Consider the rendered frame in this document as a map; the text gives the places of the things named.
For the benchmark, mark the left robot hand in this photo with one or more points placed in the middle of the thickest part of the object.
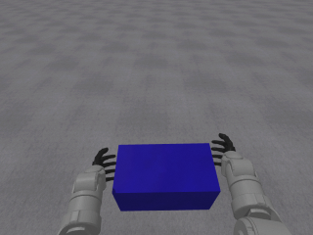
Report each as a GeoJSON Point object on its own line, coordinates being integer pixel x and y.
{"type": "Point", "coordinates": [99, 159]}

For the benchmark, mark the carton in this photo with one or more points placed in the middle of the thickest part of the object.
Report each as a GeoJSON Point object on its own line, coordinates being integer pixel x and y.
{"type": "Point", "coordinates": [165, 177]}

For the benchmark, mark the robot right upper arm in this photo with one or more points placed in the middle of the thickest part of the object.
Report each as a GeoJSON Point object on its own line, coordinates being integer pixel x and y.
{"type": "Point", "coordinates": [248, 225]}

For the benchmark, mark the right robot forearm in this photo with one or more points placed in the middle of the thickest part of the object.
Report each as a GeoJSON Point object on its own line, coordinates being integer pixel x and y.
{"type": "Point", "coordinates": [248, 197]}

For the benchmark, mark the left robot forearm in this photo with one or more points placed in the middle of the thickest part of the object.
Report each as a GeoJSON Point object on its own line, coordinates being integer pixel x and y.
{"type": "Point", "coordinates": [84, 205]}

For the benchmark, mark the right robot hand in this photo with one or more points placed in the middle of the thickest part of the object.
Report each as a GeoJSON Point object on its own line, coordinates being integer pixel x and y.
{"type": "Point", "coordinates": [227, 144]}

